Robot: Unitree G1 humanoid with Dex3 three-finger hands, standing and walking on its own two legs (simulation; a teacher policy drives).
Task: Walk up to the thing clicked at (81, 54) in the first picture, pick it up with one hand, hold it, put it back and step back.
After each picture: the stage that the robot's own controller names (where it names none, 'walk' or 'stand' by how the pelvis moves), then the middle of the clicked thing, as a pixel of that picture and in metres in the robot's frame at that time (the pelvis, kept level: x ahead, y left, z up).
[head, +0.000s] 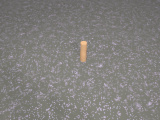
stand; (83, 51) +1.28 -0.04 -0.65
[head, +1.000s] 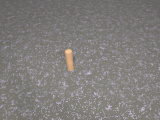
walk; (69, 60) +1.17 +0.19 -0.64
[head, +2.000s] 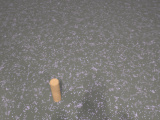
walk; (55, 90) +0.74 +0.24 -0.64
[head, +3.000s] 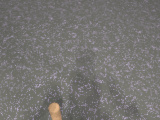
walk; (55, 114) +0.48 +0.16 -0.63
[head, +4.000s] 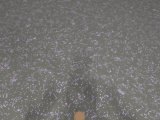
stand; out of the picture +0.43 -0.01 -0.62
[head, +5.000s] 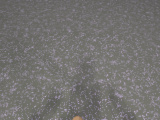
stand; out of the picture +0.44 +0.03 -0.65
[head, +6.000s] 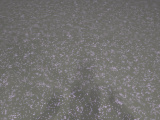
stand; out of the picture +0.40 +0.03 -0.66
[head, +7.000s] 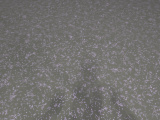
stand; out of the picture +0.40 +0.03 -0.66
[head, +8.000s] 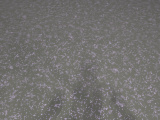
stand; out of the picture +0.39 +0.03 -0.66
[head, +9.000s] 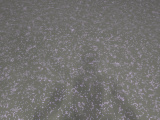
go down; out of the picture +0.39 +0.02 -0.65
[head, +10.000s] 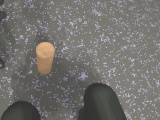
go down; (45, 60) +0.50 +0.02 -0.29
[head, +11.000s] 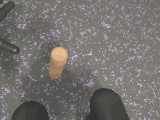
go down; (56, 65) +0.50 +0.01 -0.30
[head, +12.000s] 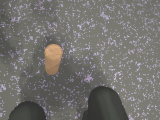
go down; (52, 61) +0.49 +0.02 -0.31
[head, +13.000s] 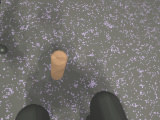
go down; (57, 67) +0.49 +0.01 -0.33
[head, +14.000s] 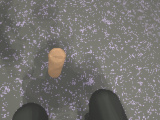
go down; (55, 64) +0.49 +0.01 -0.32
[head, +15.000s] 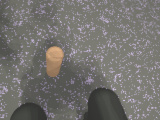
go down; (53, 63) +0.49 +0.01 -0.32
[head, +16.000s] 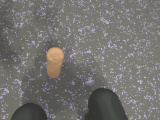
go down; (54, 64) +0.50 +0.01 -0.31
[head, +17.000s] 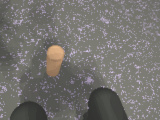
go down; (53, 63) +0.50 +0.01 -0.31
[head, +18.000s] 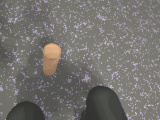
go down; (50, 61) +0.50 +0.02 -0.30
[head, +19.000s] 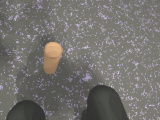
go down; (51, 60) +0.50 +0.02 -0.30
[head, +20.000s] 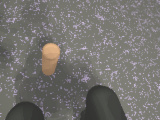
go down; (49, 61) +0.50 +0.02 -0.30
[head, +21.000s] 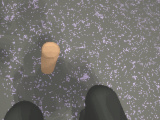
go down; (48, 60) +0.50 +0.02 -0.29
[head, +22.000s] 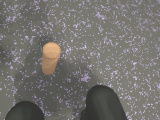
go down; (49, 60) +0.50 +0.02 -0.30
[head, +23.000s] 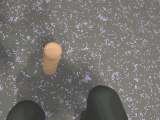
go down; (51, 60) +0.50 +0.02 -0.29
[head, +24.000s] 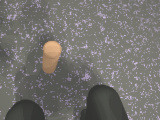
go down; (50, 59) +0.50 +0.02 -0.29
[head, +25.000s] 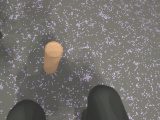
go down; (51, 59) +0.50 +0.02 -0.29
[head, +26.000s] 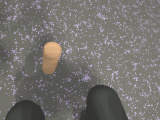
go down; (50, 60) +0.50 +0.02 -0.29
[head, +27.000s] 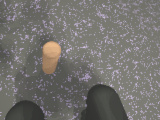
go down; (50, 60) +0.50 +0.02 -0.29
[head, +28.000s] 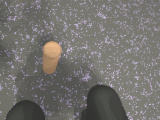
go down; (50, 60) +0.50 +0.02 -0.29
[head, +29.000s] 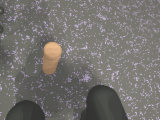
close in; (50, 60) +0.50 +0.02 -0.29
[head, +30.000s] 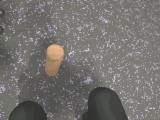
close in; (53, 62) +0.50 +0.02 -0.30
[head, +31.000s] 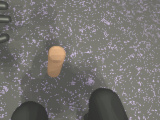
close in; (55, 63) +0.50 +0.01 -0.30
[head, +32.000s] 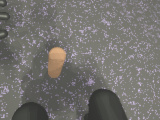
hold; (55, 64) +0.49 +0.01 -0.31
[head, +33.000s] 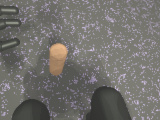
close in; (57, 61) +0.50 +0.01 -0.29
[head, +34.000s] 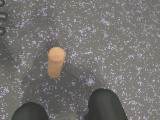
hold; (55, 64) +0.50 +0.01 -0.31
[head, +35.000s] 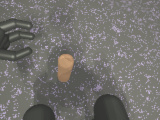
close in; (64, 69) +0.49 +0.01 -0.34
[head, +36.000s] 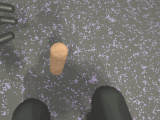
hold; (57, 61) +0.50 +0.01 -0.29
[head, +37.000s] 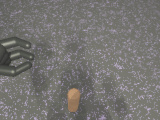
hold; (73, 101) +0.46 +0.00 -0.49
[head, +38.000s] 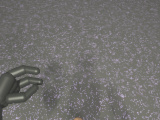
hold; out of the picture +0.41 +0.01 -0.61
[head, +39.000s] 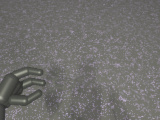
crouch; out of the picture +0.41 +0.01 -0.62
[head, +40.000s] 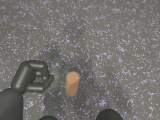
crouch; (72, 85) +0.47 +0.00 -0.42
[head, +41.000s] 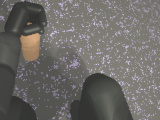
lower; (30, 40) +0.53 +0.05 -0.21
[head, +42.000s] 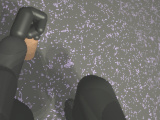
lower; (28, 41) +0.52 +0.04 -0.25
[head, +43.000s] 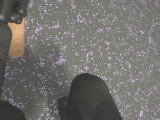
lower; (14, 33) +0.54 +0.06 -0.25
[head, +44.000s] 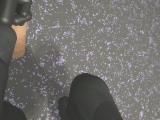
rest; (15, 34) +0.54 +0.06 -0.24
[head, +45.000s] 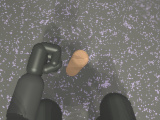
hold; (75, 64) +0.49 -0.02 -0.32
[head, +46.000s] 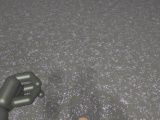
hold; out of the picture +0.44 -0.02 -0.60
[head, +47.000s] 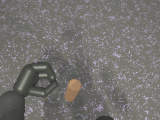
rest; (72, 91) +0.46 -0.01 -0.46
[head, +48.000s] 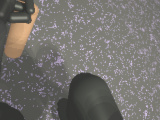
rest; (19, 32) +0.56 +0.03 -0.22
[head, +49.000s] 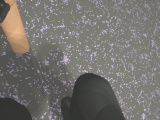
rest; (13, 28) +0.56 +0.08 -0.23
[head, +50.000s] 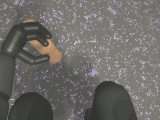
hold; (43, 44) +0.53 +0.08 -0.24
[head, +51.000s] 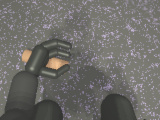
lower; (45, 61) +0.56 +0.15 -0.41
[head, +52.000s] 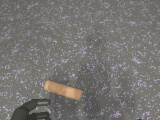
hold; (63, 90) +0.53 +0.14 -0.55
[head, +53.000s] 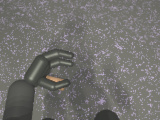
crouch; (45, 80) +0.54 +0.16 -0.53
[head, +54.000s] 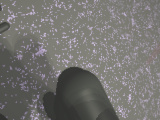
rest; out of the picture +0.56 +0.24 -0.30
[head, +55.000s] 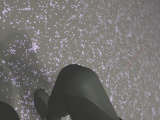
lower; out of the picture +0.55 +0.25 -0.31
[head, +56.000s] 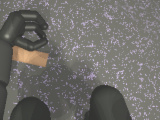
hold; (21, 54) +0.56 +0.18 -0.36
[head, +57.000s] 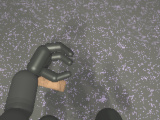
crouch; (45, 81) +0.53 +0.16 -0.51
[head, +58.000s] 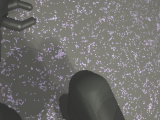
rest; out of the picture +0.53 +0.22 -0.31
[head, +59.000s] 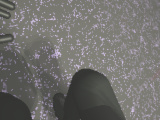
hold; out of the picture +0.51 +0.24 -0.32
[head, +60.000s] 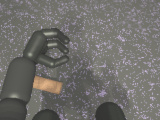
crouch; (40, 83) +0.49 +0.18 -0.47
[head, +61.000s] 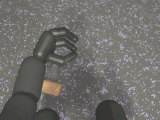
crouch; (39, 84) +0.47 +0.18 -0.47
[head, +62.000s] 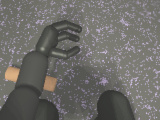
withdraw; (31, 78) +0.46 +0.18 -0.39
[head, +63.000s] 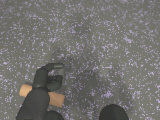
hold; (42, 95) +0.42 +0.19 -0.49
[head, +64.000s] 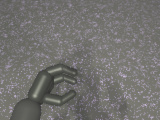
crouch; out of the picture +0.35 +0.21 -0.62
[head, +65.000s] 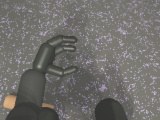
lower; (29, 106) +0.35 +0.23 -0.46
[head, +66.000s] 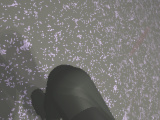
rest; out of the picture +0.27 +0.29 -0.31
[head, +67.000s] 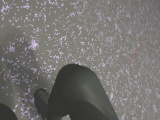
lower; out of the picture +0.24 +0.28 -0.31
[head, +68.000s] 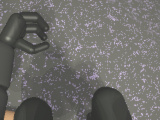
hold; (4, 118) +0.26 +0.25 -0.37
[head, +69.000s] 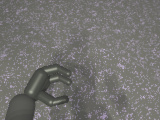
stand; out of the picture +0.22 +0.25 -0.60
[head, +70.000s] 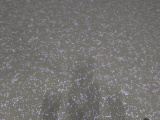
stand; out of the picture +0.20 +0.25 -0.66
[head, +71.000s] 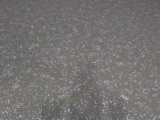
stand; out of the picture +0.19 +0.25 -0.68
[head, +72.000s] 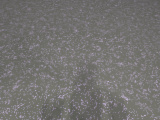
stand; out of the picture +0.19 +0.25 -0.68
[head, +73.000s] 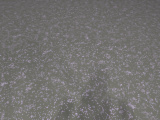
stand; out of the picture +0.22 +0.25 -0.74
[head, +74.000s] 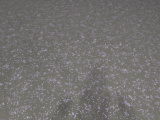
stand; out of the picture +0.20 +0.27 -0.75
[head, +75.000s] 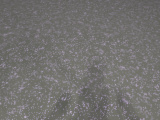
walk; out of the picture +0.19 +0.27 -0.75
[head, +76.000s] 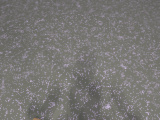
walk; out of the picture +0.38 +0.23 -0.72
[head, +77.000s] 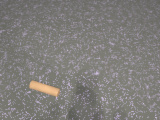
walk; (44, 88) +0.69 +0.28 -0.73
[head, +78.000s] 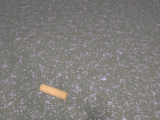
stand; (53, 91) +0.78 +0.26 -0.73
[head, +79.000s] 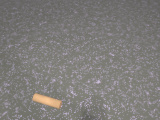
stand; (47, 100) +0.73 +0.28 -0.75
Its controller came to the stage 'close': no
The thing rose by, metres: 0.00
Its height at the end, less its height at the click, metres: -0.09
